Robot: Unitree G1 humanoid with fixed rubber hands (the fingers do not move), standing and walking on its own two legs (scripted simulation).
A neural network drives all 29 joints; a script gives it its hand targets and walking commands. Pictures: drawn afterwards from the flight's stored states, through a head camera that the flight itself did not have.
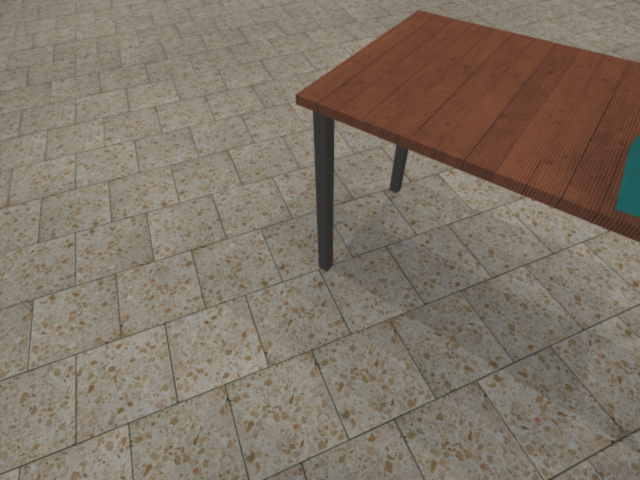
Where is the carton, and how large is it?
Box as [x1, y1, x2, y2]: [616, 134, 639, 217]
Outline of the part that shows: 639,134 629,148 616,205 616,209 639,217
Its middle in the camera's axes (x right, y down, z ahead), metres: +0.67 -0.16 +0.61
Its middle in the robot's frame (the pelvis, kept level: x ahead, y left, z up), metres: +0.55 -0.65 +0.09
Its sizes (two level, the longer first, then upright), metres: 0.210 0.200 0.250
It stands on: a table, 0.74 m high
